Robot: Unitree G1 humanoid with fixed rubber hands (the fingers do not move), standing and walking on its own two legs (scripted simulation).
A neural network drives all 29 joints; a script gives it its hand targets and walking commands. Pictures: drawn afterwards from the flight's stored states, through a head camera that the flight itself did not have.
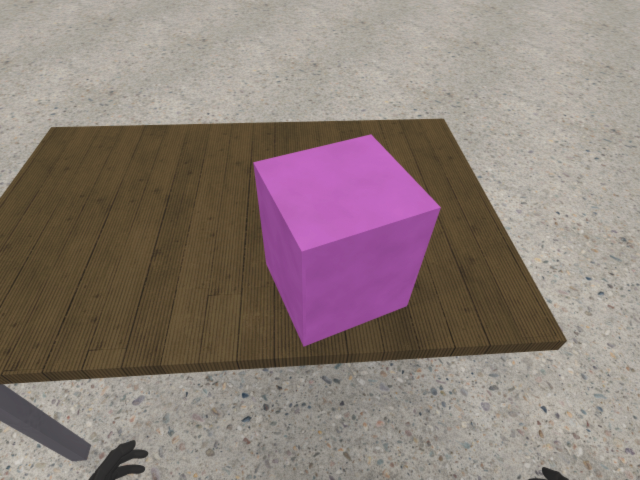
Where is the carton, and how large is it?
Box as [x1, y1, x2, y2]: [253, 134, 440, 346]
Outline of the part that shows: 370,134 253,162 266,264 303,346 405,306 407,304 440,208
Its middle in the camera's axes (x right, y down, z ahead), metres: +0.03 +0.00 +0.66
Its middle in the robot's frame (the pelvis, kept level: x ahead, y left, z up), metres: +0.49 -0.01 -0.01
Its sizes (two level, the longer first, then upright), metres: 0.210 0.200 0.250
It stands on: a table, 0.62 m high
